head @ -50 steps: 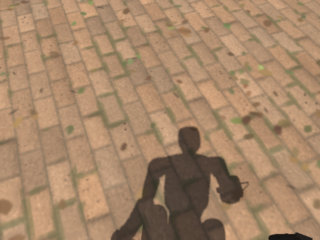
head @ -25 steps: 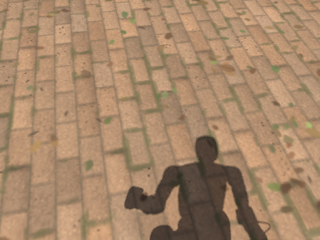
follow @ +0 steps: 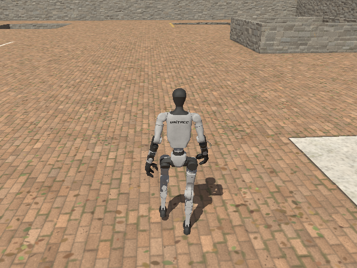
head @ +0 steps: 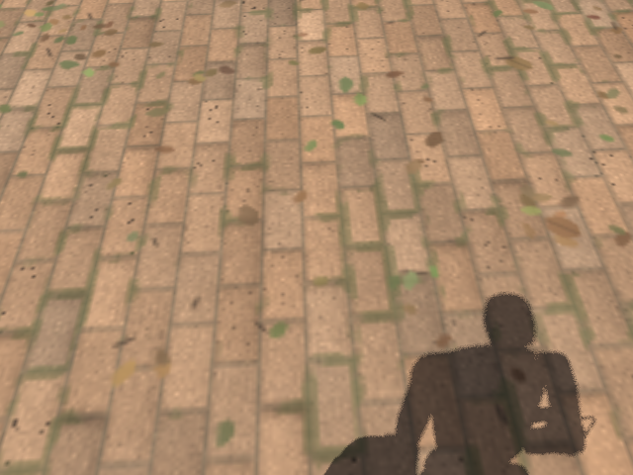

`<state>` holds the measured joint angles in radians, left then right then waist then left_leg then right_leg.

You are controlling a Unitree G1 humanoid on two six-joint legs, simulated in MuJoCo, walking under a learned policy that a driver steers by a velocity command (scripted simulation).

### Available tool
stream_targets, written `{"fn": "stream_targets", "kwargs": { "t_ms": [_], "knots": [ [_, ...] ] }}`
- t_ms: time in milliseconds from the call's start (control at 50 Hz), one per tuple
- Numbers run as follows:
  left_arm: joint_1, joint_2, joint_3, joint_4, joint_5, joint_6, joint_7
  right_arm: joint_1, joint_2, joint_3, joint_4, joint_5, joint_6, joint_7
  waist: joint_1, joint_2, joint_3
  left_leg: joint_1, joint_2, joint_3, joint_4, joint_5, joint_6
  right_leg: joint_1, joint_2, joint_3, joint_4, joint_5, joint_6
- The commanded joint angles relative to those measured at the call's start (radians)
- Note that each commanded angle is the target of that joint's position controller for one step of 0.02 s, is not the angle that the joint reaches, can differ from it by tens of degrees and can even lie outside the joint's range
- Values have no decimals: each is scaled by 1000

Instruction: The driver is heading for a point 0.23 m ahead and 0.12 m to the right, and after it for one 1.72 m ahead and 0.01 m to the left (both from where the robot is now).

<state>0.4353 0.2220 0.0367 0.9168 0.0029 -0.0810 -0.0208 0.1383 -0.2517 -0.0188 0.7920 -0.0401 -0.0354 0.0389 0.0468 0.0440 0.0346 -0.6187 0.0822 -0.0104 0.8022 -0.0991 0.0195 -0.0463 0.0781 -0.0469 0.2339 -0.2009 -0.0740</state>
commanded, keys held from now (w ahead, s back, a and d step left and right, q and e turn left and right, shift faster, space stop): w+e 0.02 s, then e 0.34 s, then no key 0.64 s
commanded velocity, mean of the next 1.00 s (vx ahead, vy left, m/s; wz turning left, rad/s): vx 0.13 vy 0.00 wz -0.23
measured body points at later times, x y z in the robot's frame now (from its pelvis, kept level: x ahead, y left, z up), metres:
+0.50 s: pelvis +0.14 +0.03 -0.01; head +0.17 +0.03 +0.44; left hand +0.31 +0.27 -0.13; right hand +0.15 -0.24 -0.13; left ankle +0.21 +0.12 -0.75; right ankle +0.14 -0.09 -0.70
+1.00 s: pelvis +0.13 +0.02 +0.00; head +0.13 +0.02 +0.45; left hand +0.29 +0.22 -0.14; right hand +0.09 -0.23 -0.15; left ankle +0.15 +0.13 -0.75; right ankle +0.13 -0.08 -0.75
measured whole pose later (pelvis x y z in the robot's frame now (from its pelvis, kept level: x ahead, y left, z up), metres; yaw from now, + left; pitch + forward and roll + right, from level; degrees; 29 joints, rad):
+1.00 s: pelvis +0.13 +0.02 +0.00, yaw -16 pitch -2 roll +0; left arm 0.18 0.20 0.01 0.91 0.01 0.01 0.02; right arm 0.28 -0.20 -0.02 0.99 -0.01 0.01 -0.03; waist -0.01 -0.01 0.03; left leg -0.15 0.00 0.01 0.42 -0.24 0.00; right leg -0.21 0.03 -0.02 0.41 -0.18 -0.04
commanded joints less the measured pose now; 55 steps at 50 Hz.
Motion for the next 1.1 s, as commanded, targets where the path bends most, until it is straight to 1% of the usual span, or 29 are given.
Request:
{"fn": "stream_targets", "kwargs": {
  "t_ms": [20, 80, 120, 140, 160, 180, 200, 220, 240, 280, 360, 420, 520, 560, 580, 600, 620, 640, 660, 720, 760, 820, 860, 900, 920, 940, 960, 1000, 1100],
  "knots": [
    [27, 151, 30, -33, -1, -11, 6, -115, -28, 5, -85, 8, -16, 2, 0, -115, 29, 74, -38, 53, -141, 81, -20, -73, -229, 152, -62, 383, -117],
    [43, 158, 29, -16, 6, 1, 16, -124, -38, 4, -85, 10, -29, -16, -5, -120, 18, 144, -82, 46, -217, 63, -10, -22, -240, 174, 59, 636, -93],
    [15, 173, 35, -23, 5, 6, 23, -29, -72, -8, -52, 9, -45, -32, -43, -136, -26, 264, -110, 25, -300, 46, 12, 6, -220, 200, 182, 708, -58],
    [-8, 173, 36, -30, -7, 8, 24, 70, -98, -17, -22, 0, -59, -43, -93, -109, -74, 410, -101, 23, -390, 143, 32, -27, -179, 181, 312, 678, -31],
    [-18, 143, 29, -63, -22, 3, 24, 190, -161, -33, -2, -21, -73, -55, -130, -44, -186, 651, 54, -89, -352, 396, 69, -171, -130, 163, 516, 417, -4],
    [92, 39, 10, -90, -41, 8, 36, 257, -237, -50, -18, -29, -64, -57, -106, 165, -360, 931, 390, -347, -249, 888, 181, -408, -4, 68, 822, -340, 21],
    [134, 118, 31, -67, -31, 34, 53, 254, -215, -58, -25, 22, -38, -52, -114, 152, -448, 896, 417, -426, -278, 911, 260, -459, 7, 81, 977, -481, 18],
    [87, 141, 43, -57, -9, 53, 54, 187, -139, -40, -42, 31, -29, -52, -86, 53, -329, 775, 351, -327, -325, 782, 239, -488, -42, 106, 1013, -413, 23],
    [29, 122, 43, -67, 2, 62, 44, 110, -82, -23, -51, 27, -27, -58, -63, 46, -210, 658, 292, -240, -380, 676, 206, -507, -72, 96, 985, -344, 38],
    [-6, 102, 48, -78, 20, 90, 24, 60, -57, -15, -50, 27, -25, -73, -25, 83, -108, 487, 225, -121, -467, 560, 177, -463, -104, 82, 948, -255, 71],
    [-20, 84, 52, -102, 22, 130, 13, 40, -81, -27, -48, 18, -31, -75, 11, 67, -117, 382, 217, -13, -511, 470, 203, -414, -95, 56, 930, -182, 92],
    [-92, 67, 40, -134, 28, 145, 3, 52, -82, -29, -31, 11, -23, -73, -3, 88, -97, 343, 198, 29, -534, 292, 197, -385, -107, 46, 762, -125, 85],
    [-174, 78, 24, -170, 23, 145, 4, 100, -129, -47, 1, 9, 4, -55, -46, 100, -105, 352, 213, 14, -503, 116, 200, -275, -80, -1, 522, -172, 59],
    [-157, 74, 18, -169, 24, 135, 10, 89, -142, -51, 9, 19, 20, -52, -28, 79, -99, 330, 202, 9, -454, 31, 171, -187, -67, -18, 361, -123, 38],
    [-138, 80, 17, -162, 27, 123, 13, 94, -134, -49, 15, 20, 28, -53, -15, 45, -91, 287, 182, 19, -415, -15, 128, -105, -65, -4, 231, -53, 25],
    [-131, 114, 19, -164, 36, 109, 18, 129, -91, -39, 21, 13, 34, -50, -23, -63, -84, 243, 127, 64, -324, -109, 61, -52, -162, 130, 80, -21, 13],
    [-186, 219, 34, -201, 35, 100, 26, 187, 14, -13, -9, 21, 38, -44, -81, -323, -84, 133, -23, 164, -171, -367, -21, -33, -424, 436, 3, 144, -59],
    [-165, 198, 34, -182, 28, 95, 36, 115, -50, -25, 7, 23, 60, -58, -4, -266, -37, 196, -41, 62, -67, -449, -23, -199, -453, 422, -15, 166, -152],
    [-207, 152, 19, -177, 30, 92, 40, 119, -64, -32, 11, 33, 73, -56, -47, -218, -6, 225, -41, 23, -22, -400, -21, -236, -397, 360, -23, 144, -155],
    [-295, 105, 0, -177, 19, 83, 49, 179, -70, -42, 67, 17, 76, -54, -90, -196, -22, 260, -59, 23, -5, -291, -17, -188, -276, 204, 9, 262, -101],
    [-267, 93, -6, -156, 13, 76, 50, 186, -45, -38, 86, 19, 72, -56, -78, -153, -59, 292, -64, 18, -47, -300, -25, -132, -272, 179, 50, 359, -106],
    [-242, 100, -5, -118, 16, 75, 55, 158, -24, -28, 95, 30, 71, -68, -49, -169, -57, 331, -72, 20, -194, -301, -32, -96, -278, 202, 82, 325, -117],
    [-255, 106, -2, -100, 12, 81, 57, 184, -21, -25, 118, 33, 66, -76, -66, -159, -60, 414, -80, 30, -369, -176, -25, -111, -264, 213, 108, 267, -95],
    [-243, 84, -7, -87, 6, 78, 53, 207, -54, -26, 139, 17, 49, -81, -63, -101, -72, 555, 4, -60, -475, 22, -12, -194, -233, 217, 119, 150, -24],
    [-201, 72, -3, -79, 2, 76, 45, 178, -102, -35, 147, 20, 42, -79, -7, -19, -40, 519, 43, -101, -440, 84, 9, -203, -164, 167, 107, 81, -1],
    [-212, 62, -6, -54, 1, 79, 44, 153, -64, -28, 160, 33, 38, -71, -22, 28, -14, 420, 35, -101, -460, 2, 20, -141, -136, 135, 93, 47, 13],
    [-222, 76, -2, -36, 3, 82, 45, 151, -30, -18, 167, 31, 33, -66, -35, 21, 3, 384, 25, -98, -490, -61, 13, -102, -141, 137, 104, 54, 17],
    [-225, 90, 5, -14, 7, 83, 44, 151, -40, -20, 187, 28, 30, -70, -36, 31, 8, 383, 10, -89, -511, -91, 8, -90, -151, 142, 113, 71, 13],
    [-206, 68, -1, 49, 7, 78, 45, 165, -28, -17, 229, 29, 30, -75, -44, -22, 22, 420, 10, -90, -515, -124, 20, -139, -152, 146, 79, 23, 24]
  ]
}}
